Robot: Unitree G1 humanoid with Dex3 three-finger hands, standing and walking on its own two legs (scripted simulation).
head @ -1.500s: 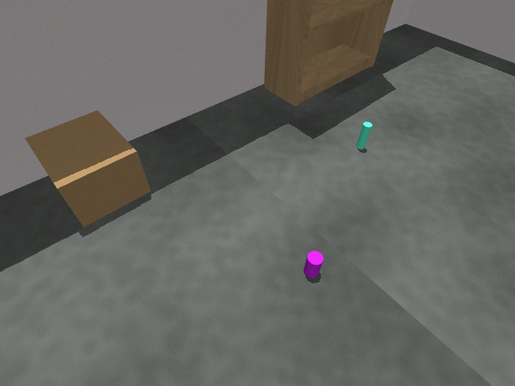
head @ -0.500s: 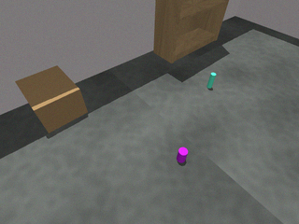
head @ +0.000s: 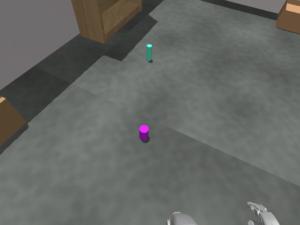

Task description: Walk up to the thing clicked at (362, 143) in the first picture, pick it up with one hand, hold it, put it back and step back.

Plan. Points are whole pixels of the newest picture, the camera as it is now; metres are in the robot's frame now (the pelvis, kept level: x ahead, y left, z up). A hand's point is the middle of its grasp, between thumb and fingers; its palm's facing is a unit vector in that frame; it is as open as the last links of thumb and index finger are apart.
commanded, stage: walk up
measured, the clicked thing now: (149, 52) +1.71 -0.05 -0.69
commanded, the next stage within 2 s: none
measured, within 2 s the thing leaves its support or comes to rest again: neither
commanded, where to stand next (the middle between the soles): +0.06 -0.04 m, yaw -59 degrees
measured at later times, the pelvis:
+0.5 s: pelvis +0.03 +0.01 -0.03, yaw -26 degrees
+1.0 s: pelvis +0.00 +0.01 -0.03, yaw -46 degrees
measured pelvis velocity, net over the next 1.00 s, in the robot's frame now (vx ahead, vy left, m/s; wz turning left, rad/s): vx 0.00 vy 0.01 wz -0.80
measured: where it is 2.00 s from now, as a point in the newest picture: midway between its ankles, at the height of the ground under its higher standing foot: outside the picture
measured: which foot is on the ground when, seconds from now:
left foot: down 0.00-0.20, up 0.22-0.50, down 0.52-0.84, up 0.86-1.00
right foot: up 0.00-0.16, down 0.18-0.52, up 0.54-0.82, down 0.84-1.00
